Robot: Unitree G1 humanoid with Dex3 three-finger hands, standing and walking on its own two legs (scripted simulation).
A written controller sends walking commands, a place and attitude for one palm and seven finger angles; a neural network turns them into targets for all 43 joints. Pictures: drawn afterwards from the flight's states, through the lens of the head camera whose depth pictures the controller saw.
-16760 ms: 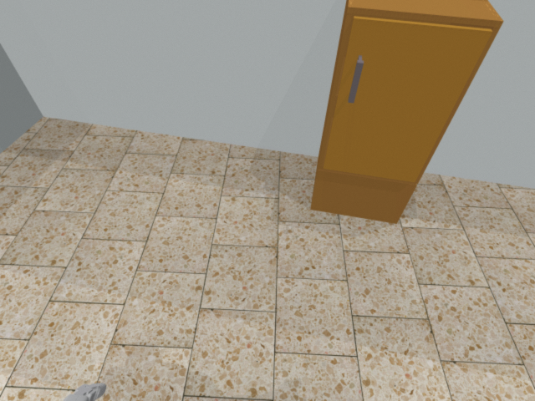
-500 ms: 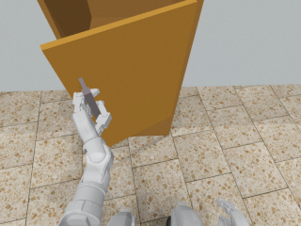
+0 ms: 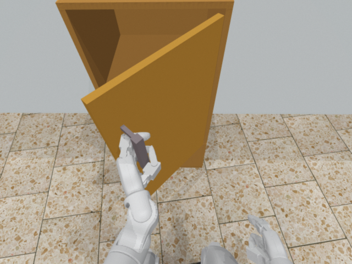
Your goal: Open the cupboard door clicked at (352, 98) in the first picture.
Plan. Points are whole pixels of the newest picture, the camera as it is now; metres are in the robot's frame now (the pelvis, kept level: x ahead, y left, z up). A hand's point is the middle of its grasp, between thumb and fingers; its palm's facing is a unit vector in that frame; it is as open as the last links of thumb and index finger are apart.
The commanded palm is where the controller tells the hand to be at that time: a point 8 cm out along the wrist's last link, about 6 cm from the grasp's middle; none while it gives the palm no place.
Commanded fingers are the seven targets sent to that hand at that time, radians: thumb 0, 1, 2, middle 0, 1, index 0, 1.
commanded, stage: open thumb and fingers to let go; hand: left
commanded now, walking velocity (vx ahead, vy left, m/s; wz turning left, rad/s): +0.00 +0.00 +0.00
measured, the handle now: (136, 149) +0.36 +0.11 +0.03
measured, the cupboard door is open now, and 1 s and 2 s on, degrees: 48 48 49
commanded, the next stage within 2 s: slide the hand sideways off the handle in 0.70 s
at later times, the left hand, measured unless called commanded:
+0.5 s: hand (152, 164) +0.33 +0.07 +0.03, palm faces +0.42 -0.91 -0.02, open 13.7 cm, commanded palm +0.28 +0.12 +0.03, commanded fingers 0.00 -0.50 0.30 -0.22 -0.70 -0.22 -0.70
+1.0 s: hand (149, 179) +0.29 +0.07 +0.03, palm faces -0.08 -0.99 -0.07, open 16.2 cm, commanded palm +0.28 +0.11 +0.03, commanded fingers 0.00 -0.50 0.30 -0.15 -0.30 -0.15 -0.30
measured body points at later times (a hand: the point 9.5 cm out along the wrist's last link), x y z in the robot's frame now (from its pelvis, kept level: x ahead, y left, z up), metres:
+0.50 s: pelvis -0.01 -0.01 +0.00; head +0.06 -0.02 +0.44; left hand +0.30 +0.12 +0.04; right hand +0.14 -0.24 -0.12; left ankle -0.01 +0.14 -0.66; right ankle +0.04 -0.08 -0.66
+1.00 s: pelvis -0.02 +0.01 -0.01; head +0.05 -0.01 +0.43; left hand +0.29 +0.13 +0.04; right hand +0.15 -0.21 -0.12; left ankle -0.01 +0.14 -0.66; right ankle +0.04 -0.08 -0.66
